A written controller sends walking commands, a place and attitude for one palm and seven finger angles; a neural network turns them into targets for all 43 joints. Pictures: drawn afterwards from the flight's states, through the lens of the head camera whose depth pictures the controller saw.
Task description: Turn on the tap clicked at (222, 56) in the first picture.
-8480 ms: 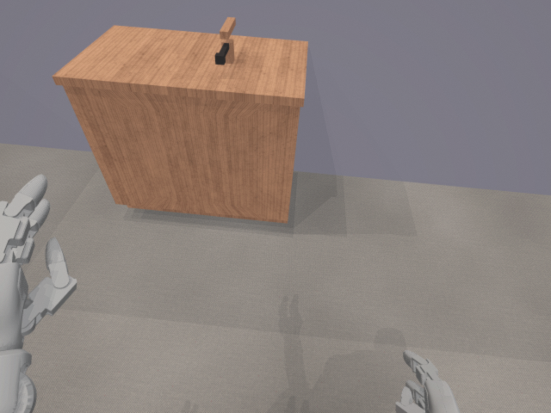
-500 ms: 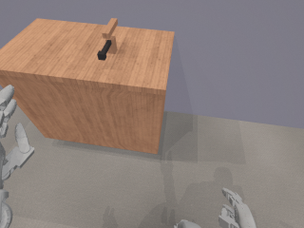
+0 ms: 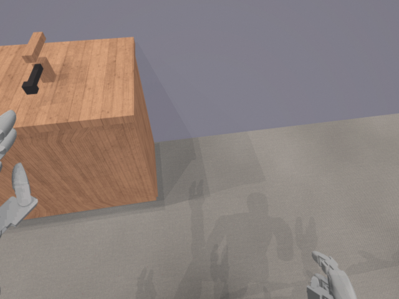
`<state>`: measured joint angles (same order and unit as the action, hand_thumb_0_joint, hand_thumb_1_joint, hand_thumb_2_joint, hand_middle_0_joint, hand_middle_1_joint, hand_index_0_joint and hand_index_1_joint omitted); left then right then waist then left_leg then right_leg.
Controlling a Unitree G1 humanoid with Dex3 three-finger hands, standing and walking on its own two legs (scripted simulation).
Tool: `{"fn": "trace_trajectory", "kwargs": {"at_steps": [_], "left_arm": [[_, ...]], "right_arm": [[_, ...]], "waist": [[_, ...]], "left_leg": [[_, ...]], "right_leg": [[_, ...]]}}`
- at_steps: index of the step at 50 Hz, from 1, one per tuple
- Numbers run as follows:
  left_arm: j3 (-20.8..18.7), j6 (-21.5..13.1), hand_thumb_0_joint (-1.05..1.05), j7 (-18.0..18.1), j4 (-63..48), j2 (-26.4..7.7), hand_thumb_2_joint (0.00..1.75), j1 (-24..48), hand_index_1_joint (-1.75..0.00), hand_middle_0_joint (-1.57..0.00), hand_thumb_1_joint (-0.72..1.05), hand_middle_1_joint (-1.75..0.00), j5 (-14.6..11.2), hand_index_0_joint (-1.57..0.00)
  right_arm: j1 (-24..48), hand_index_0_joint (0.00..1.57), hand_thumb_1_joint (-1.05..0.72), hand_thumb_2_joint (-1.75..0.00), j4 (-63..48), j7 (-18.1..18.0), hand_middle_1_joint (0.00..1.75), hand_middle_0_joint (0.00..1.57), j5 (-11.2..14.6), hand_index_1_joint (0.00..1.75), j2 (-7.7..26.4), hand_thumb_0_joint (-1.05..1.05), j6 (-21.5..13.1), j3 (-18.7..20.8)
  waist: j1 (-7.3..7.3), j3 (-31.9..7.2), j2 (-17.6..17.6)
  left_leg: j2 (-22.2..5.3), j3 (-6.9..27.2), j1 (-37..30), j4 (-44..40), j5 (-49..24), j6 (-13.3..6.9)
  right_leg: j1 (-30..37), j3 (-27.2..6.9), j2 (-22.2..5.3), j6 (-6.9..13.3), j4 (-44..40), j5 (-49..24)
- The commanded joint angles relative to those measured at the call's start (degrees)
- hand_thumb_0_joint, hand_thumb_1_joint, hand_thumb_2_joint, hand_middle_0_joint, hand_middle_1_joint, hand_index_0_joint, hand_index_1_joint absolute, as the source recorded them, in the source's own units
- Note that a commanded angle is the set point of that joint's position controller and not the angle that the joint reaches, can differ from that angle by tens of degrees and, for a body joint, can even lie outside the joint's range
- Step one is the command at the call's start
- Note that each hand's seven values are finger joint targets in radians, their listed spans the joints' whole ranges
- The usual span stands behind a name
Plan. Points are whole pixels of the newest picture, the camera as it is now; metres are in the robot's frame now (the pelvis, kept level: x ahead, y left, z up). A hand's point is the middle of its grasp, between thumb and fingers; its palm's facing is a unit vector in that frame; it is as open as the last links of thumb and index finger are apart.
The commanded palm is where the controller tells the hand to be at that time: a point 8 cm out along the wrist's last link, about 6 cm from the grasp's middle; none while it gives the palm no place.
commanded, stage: turn to face it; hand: left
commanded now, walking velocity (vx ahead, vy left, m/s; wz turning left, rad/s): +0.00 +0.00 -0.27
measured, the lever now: (30, 87) +0.64 +0.52 +0.01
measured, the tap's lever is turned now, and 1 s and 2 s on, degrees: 0 0 0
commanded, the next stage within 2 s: take the last steps up to it in 0.12 s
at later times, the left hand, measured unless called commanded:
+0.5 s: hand (78, 216) +0.20 +0.17 +0.18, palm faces +0.27 -0.80 -0.53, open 7.5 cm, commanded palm +0.15 +0.22 +0.18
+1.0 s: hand (57, 190) +0.24 +0.21 +0.17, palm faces +0.38 -0.79 -0.48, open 7.5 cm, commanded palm +0.18 +0.26 +0.18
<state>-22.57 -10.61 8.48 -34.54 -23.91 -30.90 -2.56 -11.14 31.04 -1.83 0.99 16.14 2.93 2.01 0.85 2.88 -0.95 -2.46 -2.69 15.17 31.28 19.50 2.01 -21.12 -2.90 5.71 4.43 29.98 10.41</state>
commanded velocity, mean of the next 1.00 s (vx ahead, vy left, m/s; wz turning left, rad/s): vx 0.23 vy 0.12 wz -0.02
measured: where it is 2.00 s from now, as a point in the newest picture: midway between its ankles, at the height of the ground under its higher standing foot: outside the picture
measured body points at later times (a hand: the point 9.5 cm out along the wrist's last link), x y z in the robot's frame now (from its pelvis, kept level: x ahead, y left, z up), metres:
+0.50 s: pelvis -0.03 -0.05 +0.01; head -0.01 -0.08 +0.46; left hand +0.18 +0.21 +0.21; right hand +0.08 -0.29 -0.11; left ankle -0.05 +0.11 -0.67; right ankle +0.01 -0.10 -0.73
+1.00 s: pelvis +0.01 -0.01 -0.01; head +0.02 -0.05 +0.43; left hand +0.21 +0.25 +0.20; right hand +0.16 -0.22 -0.13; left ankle -0.03 +0.13 -0.72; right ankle +0.02 -0.09 -0.74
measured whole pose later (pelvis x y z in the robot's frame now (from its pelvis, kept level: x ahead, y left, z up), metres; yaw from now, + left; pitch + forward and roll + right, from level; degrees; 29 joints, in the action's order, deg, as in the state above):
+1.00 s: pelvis +0.01 -0.01 -0.01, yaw -2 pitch -1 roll +1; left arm -19.9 -12.8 8.2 -24.9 -20.8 -25.0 -0.2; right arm -13.0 36.6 -2.6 0.5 8.9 -4.9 -1.0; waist -0.7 1.1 3.0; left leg -3.9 -4.2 14.6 42.1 24.3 0.7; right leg -18.7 9.4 -2.4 2.2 39.0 18.8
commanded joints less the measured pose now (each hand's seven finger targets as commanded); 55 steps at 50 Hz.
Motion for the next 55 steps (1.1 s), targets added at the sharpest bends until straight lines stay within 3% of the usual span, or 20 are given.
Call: {"fn": "trace_trajectory", "kwargs": {"at_steps": [1, 4, 10, 11, 13, 16, 19, 31, 36, 37, 39, 41, 43, 46, 47, 48, 49, 51, 53, 55], "left_arm": [[-6.83, -3.66, 0.0, 1.16, -11.15, -9.38, 0.9, 4.61, -0.3, -0.2, 0.9, -0.3, 0.52, -0.2], [-4.12, -3.49, 0.0, 0.59, -9.21, -6.98, 0.9, 5.29, -0.3, -0.2, 0.9, -0.3, 0.93, -0.2], [-2.65, -3.26, 0.0, 0.62, -7.19, -6.18, 0.9, 10.75, -0.3, -0.2, 0.9, -0.3, 1.52, -0.2], [-3.3, -3.16, 0.0, 0.61, -5.59, -7.11, 0.9, 11.02, -0.3, -0.2, 0.9, -0.3, 1.88, -0.2], [-5.95, -2.48, 0.0, 0.87, -3.08, -9.27, 0.9, 8.23, -0.3, -0.2, 0.9, -0.3, 0.57, -0.2], [-8.62, -3.62, 0.0, 1.21, -6.36, -10.47, 0.9, 4.06, -0.3, -0.2, 0.9, -0.3, -0.18, -0.2], [-7.55, -4.45, 0.0, 1.23, -3.65, -8.43, 0.9, 0.49, -0.3, -0.2, 0.9, -0.3, 0.18, -0.2], [-3.51, -5.8, 0.0, 1.84, -4.35, -7.57, 0.9, 6.75, -0.3, -0.2, 0.9, -0.3, 1.59, -0.2], [-3.31, -6.03, 0.0, 2.22, -5.47, -7.16, 0.9, 7.82, -0.3, -0.2, 0.9, -0.3, 1.68, -0.2], [-3.53, -6.41, 0.0, 2.26, -5.21, -6.95, 0.9, 8.06, -0.3, -0.2, 0.9, -0.3, 1.65, -0.2], [-3.05, -6.98, 0.0, 2.09, -5.49, -5.35, 0.9, 8.64, -0.3, -0.2, 0.9, -0.3, 1.44, -0.2], [-5.03, -7.24, 0.0, 1.33, -3.18, -8.42, 0.9, 8.63, -0.3, -0.2, 0.9, -0.3, 2.02, -0.2], [-2.8, -6.5, 0.0, 0.76, -1.41, -5.55, 0.9, 8.73, -0.3, -0.2, 0.9, -0.3, 2.15, -0.2], [-2.25, -6.18, 0.0, 0.8, -3.27, -6.1, 0.9, 10.39, -0.3, -0.2, 0.9, -0.3, 1.82, -0.2], [-2.11, -6.11, 0.0, 0.75, -3.79, -5.69, 0.9, 11.31, -0.3, -0.2, 0.9, -0.3, 1.92, -0.2], [-2.86, -5.85, 0.0, 0.73, -2.32, -6.75, 0.9, 11.01, -0.3, -0.2, 0.9, -0.3, 2.43, -0.2], [-5.1, -5.57, 0.0, 0.96, -1.7, -9.41, 0.9, 11.1, -0.3, -0.2, 0.9, -0.3, 2.09, -0.2], [-6.91, -6.12, 0.0, 0.24, -2.78, -10.68, 0.9, 13.05, -0.3, -0.2, 0.9, -0.3, 0.45, -0.2], [-6.36, -7.55, 0.0, 0.03, -3.83, -8.69, 0.9, 8.22, -0.3, -0.2, 0.9, -0.3, 0.7, -0.2], [-5.88, -8.47, 0.0, 0.16, -3.87, -7.57, 0.9, 7.26, -0.3, -0.2, 0.9, -0.3, 1.08, -0.2]], "right_arm": [[4.54, 0.2, -0.9, -0.9, -9.59, -1.41, 0.3, 0.2, 0.66, 0.3, 4.65, 0.0, -3.76, 1.73], [3.35, 0.2, -0.9, -0.9, -8.58, -1.44, 0.3, 0.2, -0.52, 0.3, 2.3, 0.0, -5.64, 0.65], [2.31, 0.2, -0.9, -0.9, -7.09, -0.11, 0.3, 0.2, 0.03, 0.3, 3.27, 0.0, -9.02, 0.68], [2.35, 0.2, -0.9, -0.9, -7.16, -0.12, 0.3, 0.2, 0.09, 0.3, 3.05, 0.0, -8.79, 0.65], [3.77, 0.2, -0.9, -0.9, -8.0, -0.21, 0.3, 0.2, 0.55, 0.3, 1.82, 0.0, -8.39, 1.22], [6.03, 0.2, -0.9, -0.9, -5.94, -0.47, 0.3, 0.2, -0.38, 0.3, 0.36, 0.0, -6.17, -1.18], [5.57, 0.2, -0.9, -0.9, -5.03, -1.06, 0.3, 0.2, -0.69, 0.3, 0.31, 0.0, -5.35, -1.02], [3.59, 0.2, -0.9, -0.9, -4.44, -1.92, 0.3, 0.2, -0.98, 0.3, 2.25, 0.0, -8.18, 1.33], [1.86, 0.2, -0.9, -0.9, -4.61, -2.11, 0.3, 0.2, -1.08, 0.3, 2.11, 0.0, -8.63, 1.6], [1.08, 0.2, -0.9, -0.9, -4.67, -2.27, 0.3, 0.2, -1.15, 0.3, 1.89, 0.0, -8.67, 1.48], [2.11, 0.2, -0.9, -0.9, -5.62, -2.28, 0.3, 0.2, -0.8, 0.3, 3.69, 0.0, -8.61, 1.73], [2.41, 0.2, -0.9, -0.9, -4.3, -2.24, 0.3, 0.2, -0.12, 0.3, 2.62, 0.0, -9.36, 1.97], [4.46, 0.2, -0.9, -0.9, -3.56, -2.03, 0.3, 0.2, -0.39, 0.3, 1.58, 0.0, -9.99, 0.95], [3.84, 0.2, -0.9, -0.9, -2.58, -2.11, 0.3, 0.2, -0.35, 0.3, 2.08, 0.0, -10.7, 0.55], [3.82, 0.2, -0.9, -0.9, -2.44, -1.99, 0.3, 0.2, -0.45, 0.3, 2.25, 0.0, -10.76, 0.75], [3.62, 0.2, -0.9, -0.9, -2.21, -1.72, 0.3, 0.2, -0.4, 0.3, 1.34, 0.0, -10.52, 0.78], [5.01, 0.2, -0.9, -0.9, -3.37, -1.35, 0.3, 0.2, -0.13, 0.3, 0.24, 0.0, -10.25, 0.8], [5.89, 0.2, -0.9, -0.9, -2.49, -0.47, 0.3, 0.2, -0.19, 0.3, 2.08, 0.0, -9.67, 1.52], [5.35, 0.2, -0.9, -0.9, -1.6, -0.37, 0.3, 0.2, -0.54, 0.3, 0.24, 0.0, -8.71, 0.09], [5.07, 0.2, -0.9, -0.9, -1.77, -0.19, 0.3, 0.2, -0.77, 0.3, 0.14, 0.0, -8.04, -0.12]], "waist": [[-2.06, -9.04, 12.04], [-1.71, -4.15, 17.43], [-1.34, -4.91, 13.03], [-1.02, -4.86, 7.68], [-1.89, -7.94, -14.02], [-1.34, -9.73, -2.56], [-0.65, -9.74, -5.36], [-1.52, -8.99, -5.9], [-0.52, -7.45, -2.61], [0.0, -7.3, -0.57], [-0.31, -4.69, 13.97], [-0.45, -3.49, 15.83], [-0.79, 2.19, 15.95], [-1.82, -1.71, 11.68], [-2.08, -3.88, 8.79], [-2.19, -6.11, -1.27], [-2.24, -7.3, -18.53], [-2.07, -4.12, -8.83], [-1.72, -3.11, -2.08], [-1.02, -4.08, -4.83]], "left_leg": [[-15.48, 11.53, -9.91, -10.2, -15.12, -6.58], [-19.43, 10.07, 1.17, -12.14, -23.14, -10.43], [-14.12, -0.42, 0.32, 0.66, -25.84, -3.57], [-11.35, -2.12, 4.31, 5.48, -17.88, -2.01], [0.36, -2.69, 11.45, 24.29, 11.34, 0.76], [-1.54, 4.57, 16.15, 31.3, 6.32, 0.0], [-1.32, 2.21, 15.56, 25.96, 2.22, -0.12], [0.2, -2.58, 8.34, 6.34, 4.27, -2.7], [1.25, -4.57, -4.46, -5.55, 1.78, -3.69], [0.2, -3.77, -7.82, -9.16, 2.92, -4.71], [-12.24, 13.86, -12.31, -15.96, 6.17, -10.77], [-17.78, 19.34, -5.63, -19.79, 10.85, -15.01], [-15.76, 13.8, 2.97, -19.27, 10.37, -14.91], [-10.7, 3.17, 2.0, -8.2, -4.62, -9.94], [-8.79, 1.65, 4.76, -0.45, -7.67, -8.37], [-4.95, -2.56, 12.15, 14.13, -7.62, -6.35], [2.13, -5.23, 25.44, 30.7, 6.48, -2.97], [-1.88, 5.5, 26.8, 41.84, 7.27, -1.33], [-3.87, 5.03, 26.46, 40.34, 2.27, -0.59], [-4.95, 3.19, 23.02, 32.33, -1.19, -0.41]], "right_leg": [[-4.4, -5.23, -5.04, -4.3, 5.71, 8.11], [-3.25, 2.44, -5.76, -6.07, 22.81, 16.6], [9.76, 8.73, -5.83, -5.98, -0.54, 3.28], [12.44, 4.39, -9.51, -4.21, -3.26, -7.15], [11.64, -22.48, -24.13, 3.36, -12.93, -13.03], [13.63, -18.74, -24.48, 5.3, -14.66, 6.68], [12.94, -11.99, -22.28, 4.07, -16.28, 6.65], [13.1, -12.21, -25.08, 4.9, -19.12, 18.69], [5.25, -7.11, -21.18, 2.16, -13.99, 22.73], [3.32, -5.07, -18.48, 0.65, -9.39, 22.07], [-7.33, 4.75, -8.27, -3.7, 8.92, 18.24], [-11.23, 7.13, -7.48, -5.03, 27.6, 20.49], [-9.22, 7.16, -10.88, -5.52, 25.53, 17.24], [4.73, 12.52, -8.29, -5.77, 6.31, 13.53], [12.31, 11.73, -8.09, -4.91, -1.55, 8.73], [20.57, 0.34, -14.86, -1.27, -7.28, 6.16], [27.5, -24.65, -28.81, 5.69, -11.96, -4.34], [19.56, -29.64, -32.94, 8.09, -14.73, 2.03], [16.98, -15.59, -29.45, 7.14, -13.12, -6.66], [14.62, -5.38, -26.87, 5.12, -11.98, -13.63]]}}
